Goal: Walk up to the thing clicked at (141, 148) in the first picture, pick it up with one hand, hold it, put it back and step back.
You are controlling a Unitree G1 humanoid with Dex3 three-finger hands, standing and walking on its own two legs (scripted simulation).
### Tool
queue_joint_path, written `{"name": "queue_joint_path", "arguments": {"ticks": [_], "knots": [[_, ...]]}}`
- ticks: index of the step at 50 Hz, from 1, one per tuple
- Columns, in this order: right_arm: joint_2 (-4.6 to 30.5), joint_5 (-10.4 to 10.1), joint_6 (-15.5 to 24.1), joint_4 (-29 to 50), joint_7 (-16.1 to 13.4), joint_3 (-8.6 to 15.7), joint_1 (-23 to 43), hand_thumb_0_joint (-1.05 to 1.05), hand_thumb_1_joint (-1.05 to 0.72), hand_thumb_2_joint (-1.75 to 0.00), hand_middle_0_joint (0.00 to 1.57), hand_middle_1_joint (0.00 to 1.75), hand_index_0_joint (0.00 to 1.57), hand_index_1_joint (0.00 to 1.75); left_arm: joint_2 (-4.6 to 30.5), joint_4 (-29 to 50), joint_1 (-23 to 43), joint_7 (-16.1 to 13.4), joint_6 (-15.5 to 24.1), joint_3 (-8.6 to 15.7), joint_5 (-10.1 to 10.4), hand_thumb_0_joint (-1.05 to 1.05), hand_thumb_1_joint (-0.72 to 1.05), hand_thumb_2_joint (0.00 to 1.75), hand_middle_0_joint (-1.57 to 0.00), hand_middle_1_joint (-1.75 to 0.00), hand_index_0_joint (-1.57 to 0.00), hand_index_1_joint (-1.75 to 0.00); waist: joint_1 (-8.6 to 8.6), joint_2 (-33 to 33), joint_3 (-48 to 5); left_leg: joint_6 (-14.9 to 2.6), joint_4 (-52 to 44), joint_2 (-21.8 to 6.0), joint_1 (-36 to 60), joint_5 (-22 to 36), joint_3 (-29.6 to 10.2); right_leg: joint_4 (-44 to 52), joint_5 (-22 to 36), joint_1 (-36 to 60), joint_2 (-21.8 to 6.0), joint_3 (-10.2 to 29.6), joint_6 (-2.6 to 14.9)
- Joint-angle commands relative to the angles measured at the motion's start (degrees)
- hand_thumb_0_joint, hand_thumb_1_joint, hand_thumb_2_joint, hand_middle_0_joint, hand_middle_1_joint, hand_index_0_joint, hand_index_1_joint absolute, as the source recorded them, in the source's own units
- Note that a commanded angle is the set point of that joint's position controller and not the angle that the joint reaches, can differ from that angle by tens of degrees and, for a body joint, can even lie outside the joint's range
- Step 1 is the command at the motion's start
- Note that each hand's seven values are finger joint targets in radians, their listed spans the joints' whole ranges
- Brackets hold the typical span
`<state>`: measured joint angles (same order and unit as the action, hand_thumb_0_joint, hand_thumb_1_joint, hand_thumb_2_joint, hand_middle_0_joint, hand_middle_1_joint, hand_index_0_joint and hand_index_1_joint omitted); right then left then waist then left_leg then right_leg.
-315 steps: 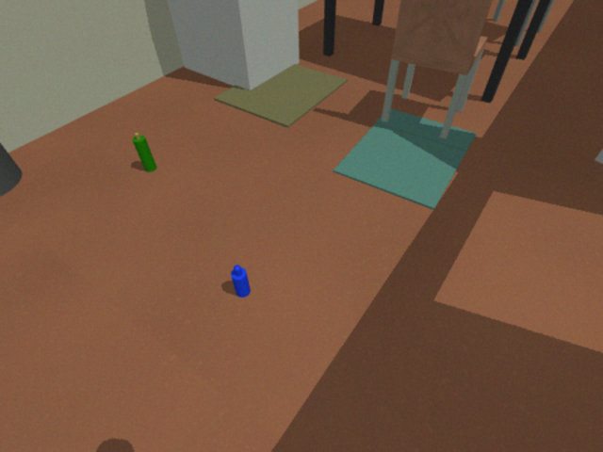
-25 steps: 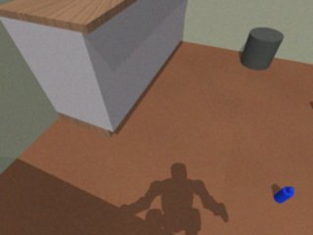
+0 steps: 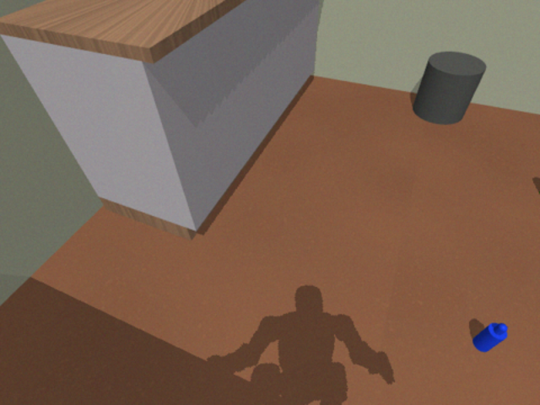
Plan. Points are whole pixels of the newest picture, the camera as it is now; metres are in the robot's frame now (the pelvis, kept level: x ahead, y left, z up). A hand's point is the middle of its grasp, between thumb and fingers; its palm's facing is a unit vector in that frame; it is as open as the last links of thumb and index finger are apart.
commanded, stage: stand
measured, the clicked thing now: out of the picture +1.23 -1.40 -0.67
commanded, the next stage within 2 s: walk up in 0.18 s
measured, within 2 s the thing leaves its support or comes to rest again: neither
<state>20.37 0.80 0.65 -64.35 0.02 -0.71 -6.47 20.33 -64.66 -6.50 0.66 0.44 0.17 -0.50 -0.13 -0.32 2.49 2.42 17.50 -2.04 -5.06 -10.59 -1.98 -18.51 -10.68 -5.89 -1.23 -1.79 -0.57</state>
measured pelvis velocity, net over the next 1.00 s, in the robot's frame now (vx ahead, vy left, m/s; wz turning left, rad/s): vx -0.01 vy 0.05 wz -0.87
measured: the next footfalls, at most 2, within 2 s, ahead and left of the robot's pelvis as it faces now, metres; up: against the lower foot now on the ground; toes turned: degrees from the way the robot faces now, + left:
right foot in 0.86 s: -0.06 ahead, -0.06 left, +0.00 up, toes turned -44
left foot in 1.26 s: +0.19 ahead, +0.00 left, +0.00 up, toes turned -65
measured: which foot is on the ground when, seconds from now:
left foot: down 0.00-0.88, up 0.90-1.00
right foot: down 0.00-0.44, up 0.46-0.84, down 0.86-1.00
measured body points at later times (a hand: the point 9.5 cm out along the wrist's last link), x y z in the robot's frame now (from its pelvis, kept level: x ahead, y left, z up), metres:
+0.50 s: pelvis -0.03 +0.07 -0.02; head +0.04 +0.07 +0.43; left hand +0.15 +0.35 -0.15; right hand +0.00 -0.28 -0.11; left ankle +0.02 +0.17 -0.75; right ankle -0.02 -0.10 -0.72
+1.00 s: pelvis -0.01 +0.05 -0.02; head +0.00 -0.01 +0.43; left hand +0.30 +0.15 -0.09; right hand -0.21 -0.21 -0.15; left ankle +0.08 +0.17 -0.69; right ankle -0.09 -0.03 -0.75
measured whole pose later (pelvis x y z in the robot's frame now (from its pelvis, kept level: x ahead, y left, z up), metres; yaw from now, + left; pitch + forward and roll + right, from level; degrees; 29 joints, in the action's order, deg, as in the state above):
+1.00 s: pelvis -0.01 +0.05 -0.02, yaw -50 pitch -2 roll +1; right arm 24.0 0.4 -2.7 -44.5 2.9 4.6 -14.2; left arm 22.2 -39.2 -13.6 1.9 -0.1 2.4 -1.1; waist 1.6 -3.1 8.3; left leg 2.2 58.7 -3.3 -22.4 -31.7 1.6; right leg -33.3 -17.1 -14.4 2.5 4.8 2.0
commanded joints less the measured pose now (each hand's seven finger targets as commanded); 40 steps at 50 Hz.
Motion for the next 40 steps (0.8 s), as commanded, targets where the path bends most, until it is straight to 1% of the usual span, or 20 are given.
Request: {"name": "queue_joint_path", "arguments": {"ticks": [1, 8, 9, 10, 12, 13, 14, 16, 18, 19, 20, 21, 22, 23, 24, 27, 31, 34, 36, 40], "knots": [[12.2, -0.2, 0.9, 2.9, -0.6, 2.6, 2.0, 0.00, -0.90, -0.90, 0.20, 0.30, 0.20, 0.30, 12.5, 3.0, 2.2, -1.0, 1.1, 2.6, 0.0, 0.00, 0.90, 0.90, -0.20, -0.30, -0.20, -0.30, -0.21, -0.3, -3.4, -2.95, -2.6, -5.3, -1.6, 7.5, -3.3, 2.7, 6.5, 1.4, -6.4, 4.4, 1.38], [12.4, -0.2, 0.8, 2.8, -0.5, 2.7, 1.7, 0.00, -0.90, -0.90, 0.20, 0.30, 0.20, 0.30, 12.2, 3.1, 2.0, -1.1, 1.4, 2.4, 0.1, 0.00, 0.90, 0.90, -0.20, -0.30, -0.20, -0.30, -0.09, -0.3, -3.7, -3.10, -1.9, -5.3, -1.4, 7.9, -3.3, 2.9, 7.6, 1.3, -6.7, 4.9, 1.52], [18.6, 0.7, 0.3, 7.8, 0.3, 7.8, 5.8, 0.00, -0.90, -0.90, 0.20, 0.30, 0.20, 0.30, 16.8, 8.7, -0.9, -0.8, 0.0, 5.2, -1.1, 0.00, 0.90, 0.90, -0.20, -0.30, -0.20, -0.30, 0.80, -1.6, 0.6, -3.11, 10.4, -1.0, 1.0, -0.4, 5.6, -0.4, 19.0, -8.9, -7.4, 15.6, 4.62], [16.2, 0.6, -0.1, 9.9, 0.5, 7.5, 6.3, 0.00, -0.90, -0.90, 0.20, 0.30, 0.20, 0.30, 17.3, 9.4, -3.2, -1.0, 0.1, 5.5, -1.0, 0.00, 0.90, 0.90, -0.20, -0.30, -0.20, -0.30, -0.04, 0.5, -0.5, -3.15, 14.9, 0.7, -2.6, -3.3, 3.1, -1.8, 23.8, -7.6, -9.8, 21.1, 6.92], [12.2, 0.2, -0.8, 12.0, 0.9, 7.1, 5.7, 0.00, -0.90, -0.90, 0.20, 0.30, 0.20, 0.30, 19.6, 11.1, -5.4, -1.4, 0.2, 7.1, -2.1, 0.00, 0.90, 0.90, -0.20, -0.30, -0.20, -0.30, -1.38, 9.4, -0.6, -2.44, 25.0, 5.0, -17.6, -22.0, 0.1, 1.0, 24.8, 1.2, -15.8, 33.5, 13.28], [11.2, 0.3, -1.1, 12.3, 1.1, 7.1, 3.5, 0.00, -0.90, -0.90, 0.20, 0.30, 0.20, 0.30, 20.5, 13.1, -4.7, -1.6, 0.3, 7.9, -2.4, 0.00, 0.90, 0.90, -0.20, -0.30, -0.20, -0.30, -0.22, 12.1, -2.2, -2.58, 27.1, 2.7, -19.9, -22.7, -4.1, 1.2, 23.0, 3.6, -17.8, 36.5, 15.02], [11.9, 0.1, -1.4, 12.4, 1.4, 7.7, 2.3, 0.00, -0.90, -0.90, 0.20, 0.30, 0.20, 0.30, 19.5, 15.2, -2.4, -1.6, 0.3, 7.9, -2.3, 0.00, 0.90, 0.90, -0.20, -0.30, -0.20, -0.30, 0.95, 13.2, -3.3, -2.92, 27.7, 1.2, -17.5, -22.0, -6.2, 0.6, 20.5, 1.3, -16.1, 34.9, 14.49], [12.1, -0.5, -1.5, 13.5, 1.7, 8.5, 1.5, 0.00, -0.90, -0.90, 0.20, 0.30, 0.20, 0.30, 15.6, 18.0, -1.4, -1.7, 0.1, 7.1, -2.4, 0.00, 0.90, 0.90, -0.20, -0.30, -0.20, -0.30, 1.75, 13.9, -5.6, -3.00, 25.7, 1.7, -14.6, -17.9, -6.1, -1.9, 20.3, -1.0, -10.0, 30.6, 11.84], [11.8, -0.1, -1.9, 15.6, 1.9, 8.9, -0.1, 0.00, -0.90, -0.90, 0.20, 0.30, 0.20, 0.30, 14.4, 20.8, -2.3, -1.7, -0.3, 7.1, -2.6, 0.00, 0.90, 0.90, -0.20, -0.30, -0.20, -0.30, 2.02, 11.6, -7.7, -3.03, 21.4, 3.7, -8.2, -14.3, -4.1, -3.7, 21.0, -6.6, -7.2, 29.5, 9.76], [11.3, 0.0, -2.0, 15.9, 1.8, 9.1, -1.8, 0.00, -0.90, -0.90, 0.20, 0.30, 0.20, 0.30, 14.0, 21.8, -1.3, -1.6, -0.6, 7.1, -2.4, 0.00, 0.90, 0.90, -0.20, -0.30, -0.20, -0.30, 3.01, 9.3, -8.9, -2.84, 15.5, 4.4, -2.7, -11.4, -3.1, -5.5, 20.0, -9.8, -5.2, 28.0, 8.61], [11.4, 0.4, -1.9, 15.4, 1.5, 9.4, -5.9, 0.00, -0.90, -0.90, 0.20, 0.30, 0.20, 0.30, 13.6, 23.4, 1.7, -1.5, -1.0, 6.9, -2.2, 0.00, 0.90, 0.90, -0.20, -0.30, -0.20, -0.30, 6.19, 6.6, -9.9, -2.96, 6.2, 3.5, 6.8, -5.0, -2.9, -9.3, 15.4, -17.1, -2.5, 24.9, 6.29], [14.5, 1.3, -1.8, 15.9, 1.0, 10.5, -8.2, 0.00, -0.90, -0.90, 0.20, 0.30, 0.20, 0.30, 10.1, 25.1, 2.1, -1.5, -1.3, 6.0, -1.7, 0.00, 0.90, 0.90, -0.20, -0.30, -0.20, -0.30, 7.82, -2.5, -8.9, -4.19, -2.6, -3.4, 13.0, -6.6, -9.8, -15.8, 5.4, -26.1, 3.9, 18.6, 1.79], [18.5, 1.8, -1.9, 17.7, 0.6, 11.3, -4.9, 0.00, -0.90, -0.90, 0.20, 0.30, 0.20, 0.30, 7.7, 25.2, -1.5, -1.6, -1.5, 5.7, -1.9, 0.00, 0.90, 0.90, -0.20, -0.30, -0.20, -0.30, 5.08, -17.4, -8.0, -7.22, -3.7, -16.9, 11.0, -0.8, -23.8, -26.9, -18.6, -30.1, 10.8, 13.5, 0.44], [17.9, 1.9, -2.1, 20.5, 0.4, 11.2, 1.3, 0.00, -0.90, -0.90, 0.20, 0.30, 0.20, 0.30, 11.7, 23.8, -6.2, -1.9, -2.1, 6.7, -2.3, 0.00, 0.90, 0.90, -0.20, -0.30, -0.20, -0.30, 2.06, -11.2, -6.6, -11.51, -2.6, -21.5, 2.6, 0.6, -22.2, -34.0, -20.5, -26.5, 6.1, 13.3, -0.06], [19.1, 1.3, -2.2, 22.3, 0.8, 11.4, 5.2, 0.00, -0.90, -0.90, 0.20, 0.30, 0.20, 0.30, 13.6, 23.0, -9.1, -1.7, -2.8, 7.4, -2.1, 0.00, 0.90, 0.90, -0.20, -0.30, -0.20, -0.30, 1.37, -13.9, -5.8, -16.78, -5.8, -24.9, -3.6, -7.4, -23.0, -39.7, -20.5, -23.0, 3.2, 10.4, -0.74], [13.7, 1.3, -1.1, 23.3, 0.5, 10.1, 8.2, 0.00, -0.90, -0.90, 0.20, 0.30, 0.20, 0.30, 14.2, 21.0, -9.4, 0.8, -3.1, 8.3, -1.3, 0.00, 0.90, 0.90, -0.20, -0.30, -0.20, -0.30, -1.14, -9.6, 0.7, -10.39, -4.9, -13.9, -7.4, -7.8, -9.9, -42.0, -8.9, -22.3, 1.7, 10.7, -0.21], [13.6, 0.9, 0.1, 22.2, 0.4, 10.2, -0.8, 0.00, -0.90, -0.90, 0.20, 0.30, 0.20, 0.30, 11.8, 24.0, -6.5, 2.9, -2.6, 6.9, -1.1, 0.00, 0.90, 0.90, -0.20, -0.30, -0.20, -0.30, 2.68, -9.9, 0.6, -6.36, -0.4, -10.0, 4.1, 2.9, -0.5, -33.3, -4.4, -27.1, 0.8, 5.3, -0.53], [16.0, 1.1, 0.2, 23.1, 1.1, 10.9, -5.8, 0.00, -0.90, -0.90, 0.20, 0.30, 0.20, 0.30, 11.7, 26.5, -2.2, 3.1, -2.2, 6.3, -1.4, 0.00, 0.90, 0.90, -0.20, -0.30, -0.20, -0.30, 4.98, -10.7, 0.4, -7.80, -1.2, -14.3, 5.9, 1.9, 0.4, -27.8, -7.4, -26.7, -0.9, 1.3, -0.79], [17.2, 1.4, 0.3, 24.5, 1.8, 11.1, -5.7, 0.00, -0.90, -0.90, 0.20, 0.30, 0.20, 0.30, 12.2, 27.4, -1.4, 3.0, -1.9, 6.1, -1.4, 0.00, 0.90, 0.90, -0.20, -0.30, -0.20, -0.30, 4.89, -10.7, 1.4, -10.92, -1.4, -17.5, 2.3, -1.4, 0.6, -24.7, -10.8, -23.3, -2.1, 0.6, -0.14], [17.1, 1.1, -0.1, 26.7, 2.4, 11.1, -5.4, 0.00, -0.90, -0.90, 0.20, 0.30, 0.20, 0.30, 12.3, 26.5, -5.7, 2.7, -0.7, 6.3, -1.3, 0.00, 0.90, 0.90, -0.20, -0.30, -0.20, -0.30, 2.82, -8.4, -3.3, -10.74, 8.5, -17.9, 1.7, 12.0, 6.4, -15.6, -12.4, -13.3, -0.1, -2.2, 1.84]]}}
